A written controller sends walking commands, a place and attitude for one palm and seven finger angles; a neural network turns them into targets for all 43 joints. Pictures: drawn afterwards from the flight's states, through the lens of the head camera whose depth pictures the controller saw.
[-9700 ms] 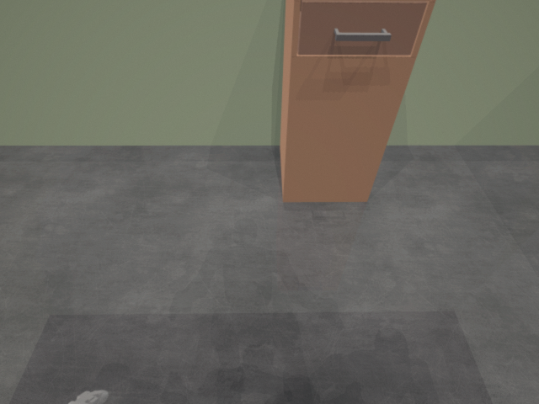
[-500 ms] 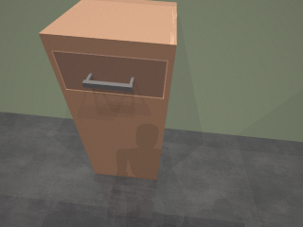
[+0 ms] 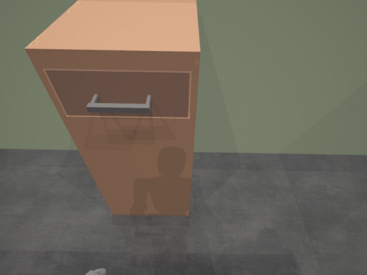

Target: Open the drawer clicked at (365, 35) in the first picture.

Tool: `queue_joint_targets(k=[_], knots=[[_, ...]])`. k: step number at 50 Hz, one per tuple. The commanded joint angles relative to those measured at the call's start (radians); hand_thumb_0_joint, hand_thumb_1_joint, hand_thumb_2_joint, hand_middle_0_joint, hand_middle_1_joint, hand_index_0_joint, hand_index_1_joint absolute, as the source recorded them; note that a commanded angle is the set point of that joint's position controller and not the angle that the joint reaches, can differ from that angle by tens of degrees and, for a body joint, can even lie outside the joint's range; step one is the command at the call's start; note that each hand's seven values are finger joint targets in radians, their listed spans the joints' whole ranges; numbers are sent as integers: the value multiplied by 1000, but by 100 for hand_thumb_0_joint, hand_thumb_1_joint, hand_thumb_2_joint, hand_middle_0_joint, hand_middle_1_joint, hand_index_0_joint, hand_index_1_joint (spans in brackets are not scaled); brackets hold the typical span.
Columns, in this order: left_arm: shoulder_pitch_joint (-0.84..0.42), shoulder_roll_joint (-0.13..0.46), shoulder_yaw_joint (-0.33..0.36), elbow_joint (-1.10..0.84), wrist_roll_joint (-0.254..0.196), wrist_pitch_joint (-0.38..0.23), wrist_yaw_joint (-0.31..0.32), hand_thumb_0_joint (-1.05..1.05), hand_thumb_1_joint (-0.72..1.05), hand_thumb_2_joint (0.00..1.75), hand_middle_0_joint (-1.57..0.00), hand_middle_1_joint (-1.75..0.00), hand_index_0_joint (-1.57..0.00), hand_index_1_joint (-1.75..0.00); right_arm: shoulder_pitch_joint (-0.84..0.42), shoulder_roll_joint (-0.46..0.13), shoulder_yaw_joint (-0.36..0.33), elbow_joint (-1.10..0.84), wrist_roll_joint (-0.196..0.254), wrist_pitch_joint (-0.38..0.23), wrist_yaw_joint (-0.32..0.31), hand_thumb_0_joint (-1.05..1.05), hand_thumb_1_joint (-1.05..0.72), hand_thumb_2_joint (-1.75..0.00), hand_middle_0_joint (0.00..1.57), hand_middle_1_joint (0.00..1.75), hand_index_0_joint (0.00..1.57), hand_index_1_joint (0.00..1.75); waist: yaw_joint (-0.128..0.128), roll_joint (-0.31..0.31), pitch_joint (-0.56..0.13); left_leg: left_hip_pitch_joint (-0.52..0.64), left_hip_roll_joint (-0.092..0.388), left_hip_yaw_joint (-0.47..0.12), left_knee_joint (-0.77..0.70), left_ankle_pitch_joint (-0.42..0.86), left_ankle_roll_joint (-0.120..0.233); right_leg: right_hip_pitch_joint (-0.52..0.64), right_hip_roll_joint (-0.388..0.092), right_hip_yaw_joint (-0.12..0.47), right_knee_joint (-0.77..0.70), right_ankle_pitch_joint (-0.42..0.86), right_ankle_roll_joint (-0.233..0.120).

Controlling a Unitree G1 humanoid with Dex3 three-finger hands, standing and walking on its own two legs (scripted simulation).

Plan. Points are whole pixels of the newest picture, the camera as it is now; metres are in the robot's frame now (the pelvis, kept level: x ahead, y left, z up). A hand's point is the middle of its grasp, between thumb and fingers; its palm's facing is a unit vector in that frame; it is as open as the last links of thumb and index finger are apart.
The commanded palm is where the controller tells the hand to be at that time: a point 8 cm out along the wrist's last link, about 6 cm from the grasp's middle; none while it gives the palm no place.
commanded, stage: come to a stop and stand still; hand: left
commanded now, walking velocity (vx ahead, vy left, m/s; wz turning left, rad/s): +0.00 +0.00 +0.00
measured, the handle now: (120, 103) +0.54 +0.20 +0.08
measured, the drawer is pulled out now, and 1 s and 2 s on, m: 0.00 0.00 0.00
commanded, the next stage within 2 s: look again from close up in 0.72 s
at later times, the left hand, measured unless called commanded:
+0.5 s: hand out of the picture -0.10 +0.15 -0.17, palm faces +0.08 -0.98 -0.17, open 7.3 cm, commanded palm none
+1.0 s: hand out of the picture -0.07 +0.13 -0.17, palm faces +0.09 -0.99 -0.14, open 7.4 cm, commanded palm none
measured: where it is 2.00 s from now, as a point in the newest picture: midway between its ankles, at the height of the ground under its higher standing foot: outside the picture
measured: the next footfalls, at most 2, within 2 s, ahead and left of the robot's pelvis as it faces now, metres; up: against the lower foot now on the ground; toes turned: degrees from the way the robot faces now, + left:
none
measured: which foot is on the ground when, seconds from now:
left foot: down 0.00-1.00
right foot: down 0.00-1.00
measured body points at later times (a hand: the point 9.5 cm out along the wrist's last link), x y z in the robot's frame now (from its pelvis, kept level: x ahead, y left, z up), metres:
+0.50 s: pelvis -0.04 -0.01 +0.01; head -0.05 -0.01 +0.46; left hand -0.11 +0.20 -0.15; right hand -0.06 -0.23 -0.15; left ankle -0.02 +0.05 -0.73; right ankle +0.02 -0.13 -0.73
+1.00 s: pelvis -0.04 -0.01 +0.01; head -0.04 -0.01 +0.46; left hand -0.08 +0.18 -0.15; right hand -0.05 -0.21 -0.15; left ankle -0.02 +0.05 -0.73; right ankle +0.02 -0.13 -0.73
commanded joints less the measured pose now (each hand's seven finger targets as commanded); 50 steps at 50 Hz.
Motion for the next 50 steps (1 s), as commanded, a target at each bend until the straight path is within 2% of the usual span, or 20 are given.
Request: queue_joint_targets(k=[1, 6, 10, 13, 17, 20, 28, 37, 40, 47, 50], knots=[[105, 89, 18, -18, -6, -11, 7, 0, 90, 90, -20, -30, -20, -30, 41, -106, -17, -29, 4, -11, 7, 0, -90, -90, 20, 30, 20, 30, 25, -26, -3, -70, 158, -174, -166, 297, -36, 92, -64, 76, -78, 234, -52], [109, 90, 8, 26, -7, -22, 7, 0, 90, 90, -20, -30, -20, -30, 24, -95, -4, 0, 9, -4, 19, 0, -90, -90, 20, 30, 20, 30, 23, -45, 45, -84, 142, -171, -226, 79, -42, 66, -75, 95, -166, 125, -48], [131, 77, 3, 67, -5, -30, 8, 0, 90, 90, -20, -30, -20, -30, 38, -91, -1, 27, 10, 1, 24, 0, -90, -90, 20, 30, 20, 30, 18, -4, 63, -82, 146, -182, -266, -7, -45, 46, -71, 89, -207, 69, -45], [155, 73, -2, 100, -3, -33, 7, 0, 90, 90, -20, -30, -20, -30, 48, -93, 0, 46, 11, 7, 26, 0, -90, -90, 20, 30, 20, 30, 18, -22, 90, -120, 143, -196, -289, -87, -45, 37, -70, 90, -233, 4, -38], [188, 63, -3, 134, -2, -36, 7, 0, 90, 90, -20, -30, -20, -30, 75, -84, -1, 69, 10, 14, 28, 0, -90, -90, 20, 30, 20, 30, 13, -35, 95, -120, 134, -195, -281, -121, -43, -3, -72, 97, -264, -85, -35], [209, 53, -4, 157, -1, -38, 9, 0, 90, 90, -20, -30, -20, -30, 96, -76, -1, 83, 11, 15, 28, 0, -90, -90, 20, 30, 20, 30, 9, -22, 92, -121, 135, -199, -283, -131, -42, -16, -71, 96, -267, -98, -34], [274, 8, -4, 207, 2, -42, 11, 0, 90, 90, -20, -30, -20, -30, 117, -56, -1, 102, 10, 11, 23, 0, -90, -90, 20, 30, 20, 30, 21, -9, 103, -175, 144, -220, -304, -163, -38, -9, -64, 77, -233, -73, -32], [290, -15, 0, 221, 4, -45, 12, 0, 90, 90, -20, -30, -20, -30, 132, -38, 0, 104, 8, 7, 21, 0, -90, -90, 20, 30, 20, 30, 27, -31, 109, -205, 143, -228, -299, -169, -36, -19, -64, 80, -215, -78, -33], [287, -17, 0, 218, 4, -47, 13, 0, 90, 90, -20, -30, -20, -30, 132, -35, 1, 105, 9, 3, 20, 0, -90, -90, 20, 30, 20, 30, 26, -12, 96, -196, 147, -230, -298, -145, -35, -8, -66, 75, -208, -41, -35], [272, -21, -1, 213, 3, -49, 12, 0, 90, 90, -20, -30, -20, -30, 118, -33, 2, 103, 10, -4, 19, 0, -90, -90, 20, 30, 20, 30, 29, -10, 96, -186, 154, -230, -309, -108, -39, 9, -65, 69, -196, 30, -36], [262, -13, -3, 210, 2, -51, 13, 0, 90, 90, -20, -30, -20, -30, 117, -33, 4, 104, 12, -6, 19, 0, -90, -90, 20, 30, 20, 30, 28, -34, 81, -164, 148, -222, -294, -67, -40, 21, -71, 77, -205, 46, -37]])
